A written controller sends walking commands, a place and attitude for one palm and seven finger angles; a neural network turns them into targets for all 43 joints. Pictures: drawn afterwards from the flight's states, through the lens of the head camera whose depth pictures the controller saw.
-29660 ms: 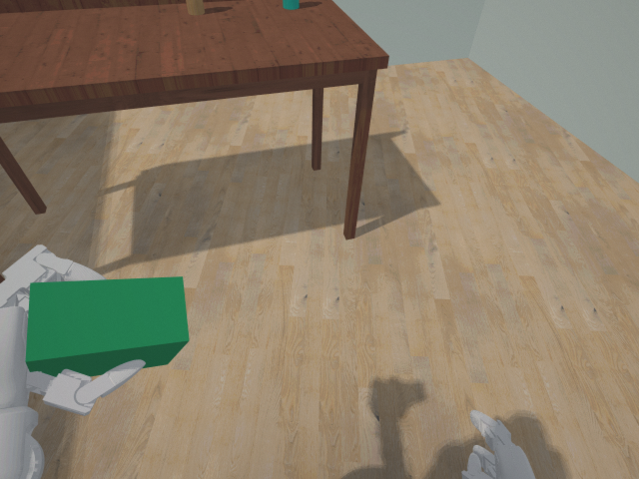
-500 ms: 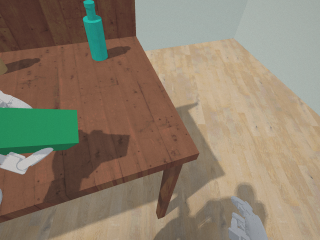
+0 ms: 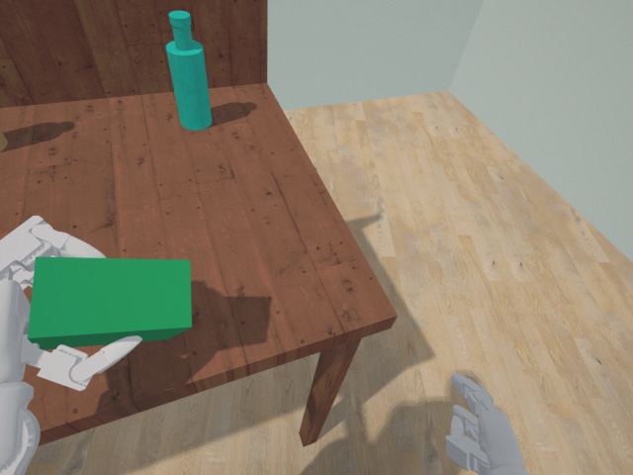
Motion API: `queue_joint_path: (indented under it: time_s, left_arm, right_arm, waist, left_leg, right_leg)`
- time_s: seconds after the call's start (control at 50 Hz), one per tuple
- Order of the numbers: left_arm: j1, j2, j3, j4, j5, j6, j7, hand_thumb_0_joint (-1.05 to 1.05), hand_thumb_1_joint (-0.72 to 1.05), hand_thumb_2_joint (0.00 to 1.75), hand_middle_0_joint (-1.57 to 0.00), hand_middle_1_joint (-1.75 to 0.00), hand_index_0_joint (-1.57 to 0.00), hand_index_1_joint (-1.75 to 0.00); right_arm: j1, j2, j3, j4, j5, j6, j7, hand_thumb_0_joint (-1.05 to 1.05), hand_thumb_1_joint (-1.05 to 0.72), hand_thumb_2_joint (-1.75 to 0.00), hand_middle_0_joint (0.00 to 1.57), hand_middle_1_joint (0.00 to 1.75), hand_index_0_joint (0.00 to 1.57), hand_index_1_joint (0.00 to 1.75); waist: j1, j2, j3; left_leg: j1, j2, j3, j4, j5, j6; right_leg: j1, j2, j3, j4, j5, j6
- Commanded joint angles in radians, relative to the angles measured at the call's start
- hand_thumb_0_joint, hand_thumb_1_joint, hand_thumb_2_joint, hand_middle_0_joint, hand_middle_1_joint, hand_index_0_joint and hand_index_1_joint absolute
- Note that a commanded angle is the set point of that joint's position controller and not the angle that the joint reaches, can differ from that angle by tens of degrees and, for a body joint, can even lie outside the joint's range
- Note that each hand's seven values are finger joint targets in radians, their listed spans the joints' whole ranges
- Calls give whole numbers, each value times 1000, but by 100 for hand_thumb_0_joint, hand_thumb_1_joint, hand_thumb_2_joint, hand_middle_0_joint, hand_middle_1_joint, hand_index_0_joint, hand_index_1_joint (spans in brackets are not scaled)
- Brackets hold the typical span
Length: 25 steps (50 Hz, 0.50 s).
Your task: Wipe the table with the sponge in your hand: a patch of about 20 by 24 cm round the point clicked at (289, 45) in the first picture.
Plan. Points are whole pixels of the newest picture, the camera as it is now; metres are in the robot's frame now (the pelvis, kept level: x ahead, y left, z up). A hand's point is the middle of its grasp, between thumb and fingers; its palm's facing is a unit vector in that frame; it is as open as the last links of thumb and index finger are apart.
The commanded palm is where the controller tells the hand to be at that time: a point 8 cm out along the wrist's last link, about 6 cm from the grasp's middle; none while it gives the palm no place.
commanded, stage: come to a stop and stand still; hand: left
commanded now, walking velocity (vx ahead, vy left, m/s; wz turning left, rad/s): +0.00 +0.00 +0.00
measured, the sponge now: (136, 304) +0.24 +0.21 +0.13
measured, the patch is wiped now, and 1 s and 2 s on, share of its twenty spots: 0.00 0.00 0.00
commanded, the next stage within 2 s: look again from close up in 0.14 s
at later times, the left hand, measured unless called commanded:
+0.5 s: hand (41, 320) +0.20 +0.27 +0.15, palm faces +0.41 -0.85 -0.34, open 10.3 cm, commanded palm +0.14 +0.30 +0.18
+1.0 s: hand (89, 318) +0.21 +0.23 +0.16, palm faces +0.38 -0.85 -0.37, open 10.3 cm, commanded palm +0.14 +0.26 +0.18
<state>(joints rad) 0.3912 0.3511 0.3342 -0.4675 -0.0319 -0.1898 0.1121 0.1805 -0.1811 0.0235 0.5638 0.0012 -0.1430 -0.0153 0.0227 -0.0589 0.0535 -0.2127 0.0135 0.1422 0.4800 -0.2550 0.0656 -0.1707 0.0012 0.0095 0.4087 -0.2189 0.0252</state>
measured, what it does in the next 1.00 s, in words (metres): stands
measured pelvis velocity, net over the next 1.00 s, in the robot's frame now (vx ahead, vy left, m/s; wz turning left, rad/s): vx -0.01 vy -0.02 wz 0.02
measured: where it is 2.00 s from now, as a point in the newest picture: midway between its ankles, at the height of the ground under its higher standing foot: outside the picture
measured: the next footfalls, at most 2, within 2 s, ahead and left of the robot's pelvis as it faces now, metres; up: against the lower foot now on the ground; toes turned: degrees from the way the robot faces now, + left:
none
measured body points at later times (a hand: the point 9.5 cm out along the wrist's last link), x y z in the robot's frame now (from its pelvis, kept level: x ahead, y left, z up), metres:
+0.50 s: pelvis -0.01 +0.02 +0.00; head +0.01 +0.05 +0.45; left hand +0.18 +0.31 +0.17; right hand +0.17 -0.20 -0.07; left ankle +0.01 +0.07 -0.74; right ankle +0.00 -0.14 -0.74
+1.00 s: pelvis -0.01 -0.02 +0.00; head +0.02 +0.01 +0.45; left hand +0.18 +0.27 +0.18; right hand +0.18 -0.23 -0.07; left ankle +0.01 +0.07 -0.74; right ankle +0.00 -0.14 -0.74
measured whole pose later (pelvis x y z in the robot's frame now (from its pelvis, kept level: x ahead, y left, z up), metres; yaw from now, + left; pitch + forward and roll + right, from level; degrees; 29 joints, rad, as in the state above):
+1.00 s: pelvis -0.01 -0.02 +0.00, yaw +1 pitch -2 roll -2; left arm 0.41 0.38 0.37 -0.53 -0.05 -0.18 0.11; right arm 0.19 -0.16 0.01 0.54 0.01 -0.12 0.01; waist 0.02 -0.04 0.12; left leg -0.24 0.04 0.11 0.51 -0.24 0.04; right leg -0.19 0.02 -0.02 0.44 -0.22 0.00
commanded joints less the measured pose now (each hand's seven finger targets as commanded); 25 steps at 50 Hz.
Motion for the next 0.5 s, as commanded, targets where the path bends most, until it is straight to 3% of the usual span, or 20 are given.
queue_joint_path:
  time_s: [0.0, 0.12, 0.14, 0.22, 0.24, 0.32, 0.34, 0.36, 0.4, 0.48]
  left_arm:
    - [-55, 182, 137, -251, -12, -62, 15, 0, 10, 130, -120, -160, -120, -160]
    - [-46, 188, 140, -273, -13, -58, 19, 0, 10, 130, -120, -160, -120, -160]
    - [-44, 167, 120, -258, -14, -57, 17, 0, 10, 130, -120, -160, -120, -160]
    - [-46, 177, 129, -242, -8, -50, 21, 0, 10, 130, -120, -160, -120, -160]
    - [-56, 155, 106, -241, -10, -50, 18, 0, 10, 130, -120, -160, -120, -160]
    - [-79, 176, 122, -247, -2, -53, 23, 0, 10, 130, -120, -160, -120, -160]
    - [-93, 153, 97, -248, -2, -56, 19, 0, 10, 130, -120, -160, -120, -160]
    - [-88, 170, 115, -251, -2, -58, 20, 0, 10, 130, -120, -160, -120, -160]
    - [-78, 171, 120, -253, -1, -62, 20, 0, 10, 130, -120, -160, -120, -160]
    - [-75, 175, 126, -272, -1, -69, 21, 0, 10, 130, -120, -160, -120, -160]
  right_arm:
    - [-71, -137, -63, -156, 12, -34, -18, 0, -90, -90, 20, 30, 20, 30]
    - [-83, -133, -59, -153, 16, -38, -23, 0, -90, -90, 20, 30, 20, 30]
    - [-71, -138, -59, -152, 14, -36, -22, 0, -90, -90, 20, 30, 20, 30]
    - [-76, -137, -62, -146, 18, -38, -22, 0, -90, -90, 20, 30, 20, 30]
    - [-67, -140, -62, -145, 15, -34, -21, 0, -90, -90, 20, 30, 20, 30]
    - [-82, -138, -62, -144, 19, -39, -24, 0, -90, -90, 20, 30, 20, 30]
    - [-72, -141, -61, -146, 16, -37, -22, 0, -90, -90, 20, 30, 20, 30]
    - [-74, -141, -65, -149, 18, -39, -23, 0, -90, -90, 20, 30, 20, 30]
    - [-66, -139, -66, -150, 18, -43, -21, 0, -90, -90, 20, 30, 20, 30]
    - [-66, -140, -69, -144, 17, -47, -21, 0, -90, -90, 20, 30, 20, 30]
  waist:
    - [-2, 130, -167]
    - [-1, 166, -168]
    - [-3, 156, -155]
    - [-1, 144, -149]
    - [-4, 120, -143]
    - [-2, 170, -112]
    - [-4, 165, -100]
    - [0, 163, -109]
    - [0, 132, -117]
    - [-2, 144, -132]
  left_leg:
    - [54, 86, -120, -97, 213, -41]
    - [69, 100, -121, -108, 228, -48]
    - [49, 105, -128, -117, 212, -44]
    - [46, 104, -124, -121, 168, -48]
    - [23, 105, -133, -126, 147, -43]
    - [-9, 111, -145, -165, 42, -44]
    - [-40, 117, -163, -187, 5, -41]
    - [-49, 126, -165, -189, -22, -34]
    - [-48, 119, -167, -175, -17, -32]
    - [-22, 117, -169, -167, 22, -42]
  right_leg:
    - [61, -35, 40, -8, 270, -43]
    - [50, -33, 21, 12, 244, -37]
    - [57, -32, 14, 13, 229, -35]
    - [55, -34, 21, 6, 219, -35]
    - [67, -33, 14, 4, 207, -33]
    - [61, -29, 12, 14, 145, -34]
    - [73, -22, 1, 26, 119, -33]
    - [86, -25, 1, 32, 111, -31]
    - [96, -30, 7, 21, 128, -35]
    - [91, -30, 3, 21, 138, -35]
